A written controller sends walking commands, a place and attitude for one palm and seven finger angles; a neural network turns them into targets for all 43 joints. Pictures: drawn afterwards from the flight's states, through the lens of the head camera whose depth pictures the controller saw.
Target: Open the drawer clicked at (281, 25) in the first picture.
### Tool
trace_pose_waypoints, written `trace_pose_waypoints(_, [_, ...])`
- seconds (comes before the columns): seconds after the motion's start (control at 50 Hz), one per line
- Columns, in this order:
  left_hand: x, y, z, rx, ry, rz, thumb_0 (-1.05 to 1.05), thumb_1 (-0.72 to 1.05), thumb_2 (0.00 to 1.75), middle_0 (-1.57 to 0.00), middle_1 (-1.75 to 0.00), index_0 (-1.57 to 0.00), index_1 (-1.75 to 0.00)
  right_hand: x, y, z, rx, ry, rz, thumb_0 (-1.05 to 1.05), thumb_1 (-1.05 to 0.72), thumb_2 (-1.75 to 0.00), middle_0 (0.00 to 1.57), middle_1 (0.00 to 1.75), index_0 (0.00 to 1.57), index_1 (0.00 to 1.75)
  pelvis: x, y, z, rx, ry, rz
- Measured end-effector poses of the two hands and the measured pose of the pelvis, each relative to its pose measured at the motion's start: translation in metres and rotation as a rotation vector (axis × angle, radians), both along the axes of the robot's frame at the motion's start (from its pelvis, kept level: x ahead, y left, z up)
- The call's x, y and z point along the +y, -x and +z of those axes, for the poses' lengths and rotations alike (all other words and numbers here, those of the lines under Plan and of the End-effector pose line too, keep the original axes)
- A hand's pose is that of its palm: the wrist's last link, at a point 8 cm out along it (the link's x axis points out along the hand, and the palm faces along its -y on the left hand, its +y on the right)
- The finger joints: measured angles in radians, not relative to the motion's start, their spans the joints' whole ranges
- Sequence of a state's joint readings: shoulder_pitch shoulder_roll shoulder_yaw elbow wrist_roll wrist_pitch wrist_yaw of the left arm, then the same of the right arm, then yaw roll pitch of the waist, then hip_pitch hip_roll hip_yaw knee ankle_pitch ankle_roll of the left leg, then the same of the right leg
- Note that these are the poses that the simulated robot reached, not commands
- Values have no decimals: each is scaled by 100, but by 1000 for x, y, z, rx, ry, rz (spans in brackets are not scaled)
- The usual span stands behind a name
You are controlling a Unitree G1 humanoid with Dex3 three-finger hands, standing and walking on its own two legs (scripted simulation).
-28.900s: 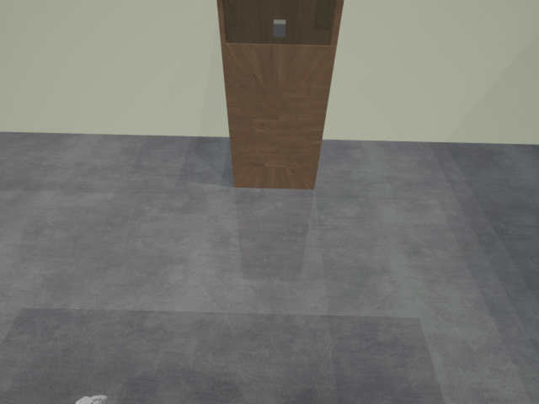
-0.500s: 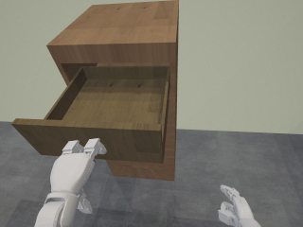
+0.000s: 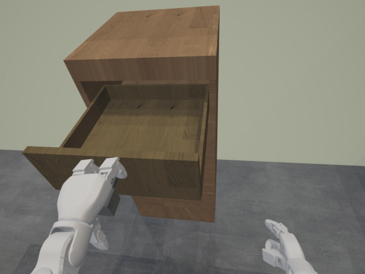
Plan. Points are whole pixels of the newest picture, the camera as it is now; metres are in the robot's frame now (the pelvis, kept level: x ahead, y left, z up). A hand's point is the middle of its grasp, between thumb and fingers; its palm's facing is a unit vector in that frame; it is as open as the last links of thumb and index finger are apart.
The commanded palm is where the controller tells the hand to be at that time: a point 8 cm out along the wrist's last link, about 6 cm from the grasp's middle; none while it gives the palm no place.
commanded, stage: lift the hand off the handle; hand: left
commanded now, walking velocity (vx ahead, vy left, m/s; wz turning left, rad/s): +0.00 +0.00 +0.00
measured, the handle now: (108, 193) +0.25 +0.21 +0.07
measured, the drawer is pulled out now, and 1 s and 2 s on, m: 0.29 0.29 0.29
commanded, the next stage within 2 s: draw the hand back to the body in 1.00 s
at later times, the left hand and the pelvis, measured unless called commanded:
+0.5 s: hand (95, 179) +0.22 +0.19 +0.17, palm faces +0.17 -0.10 -0.98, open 13.8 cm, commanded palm +0.18 +0.19 +0.23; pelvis -0.01 -0.01 +0.01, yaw +0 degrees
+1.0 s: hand (81, 148) +0.24 +0.20 +0.23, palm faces +0.22 -0.08 -0.97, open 13.9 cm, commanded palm +0.19 +0.20 +0.28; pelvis -0.02 -0.01 +0.00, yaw +1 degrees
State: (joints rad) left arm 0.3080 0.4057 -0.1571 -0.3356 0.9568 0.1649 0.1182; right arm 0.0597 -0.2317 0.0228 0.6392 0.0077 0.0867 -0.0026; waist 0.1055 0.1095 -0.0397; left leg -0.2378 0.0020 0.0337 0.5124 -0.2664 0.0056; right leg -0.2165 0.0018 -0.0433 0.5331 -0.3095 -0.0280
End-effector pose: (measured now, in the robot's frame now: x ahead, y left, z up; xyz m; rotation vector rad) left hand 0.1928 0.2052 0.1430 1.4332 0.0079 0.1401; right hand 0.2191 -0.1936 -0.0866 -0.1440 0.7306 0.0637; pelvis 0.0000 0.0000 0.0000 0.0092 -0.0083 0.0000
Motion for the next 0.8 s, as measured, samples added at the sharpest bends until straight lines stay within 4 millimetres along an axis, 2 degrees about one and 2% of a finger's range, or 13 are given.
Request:
trace_pose_waypoints(0.16, [-2,1,26,-34,-3,-14,0,-50,30,-33,-121,-37,-123,8,-9,9,-31,-23,29,1,-91,-90,20,30,20,30,-1,2,3,-23,1,3])
trace_pose_waypoints(0.3, [-5,2,48,-60,-16,-22,0,-50,30,-33,-121,-35,-122,9,-9,13,-38,-39,46,1,-91,-90,20,30,20,30,-4,6,5,-41,-1,3])
trace_pose_waypoints(0.48, [-14,-1,72,-88,-36,-62,0,-50,30,-32,-121,-32,-121,4,-2,14,-45,-51,49,1,-91,-90,20,30,20,30,-8,13,6,-58,-2,5])
trace_pose_waypoints(0.62, [-6,-11,90,-87,-54,-42,0,-50,30,-32,-120,-32,-120,-4,6,12,-45,-58,33,1,-91,-90,20,30,20,30,-12,18,6,-64,-3,3])
trace_pose_waypoints(0.8, [-10,-10,112,-117,-67,-83,0,-50,30,-32,-120,-32,-120,-14,12,10,-54,-52,17,1,-91,-90,20,30,20,30,-12,21,5,-63,-4,2])
